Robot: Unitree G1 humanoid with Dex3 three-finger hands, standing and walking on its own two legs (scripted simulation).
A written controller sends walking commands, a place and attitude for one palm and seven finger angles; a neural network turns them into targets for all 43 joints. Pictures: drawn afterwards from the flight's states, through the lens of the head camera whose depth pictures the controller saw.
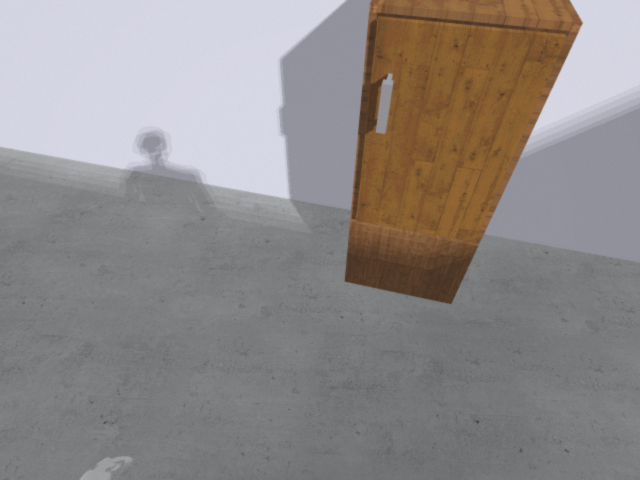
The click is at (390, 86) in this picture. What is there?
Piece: cupboard door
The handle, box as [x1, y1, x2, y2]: [376, 73, 393, 133]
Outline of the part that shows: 389,73 387,79 383,79 376,132 384,133 386,127 393,81 391,79 392,74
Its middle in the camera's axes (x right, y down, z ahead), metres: +0.15 -0.32 +0.90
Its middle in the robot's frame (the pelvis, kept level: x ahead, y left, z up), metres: +0.90 -0.10 +0.03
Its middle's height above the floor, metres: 0.80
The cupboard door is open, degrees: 0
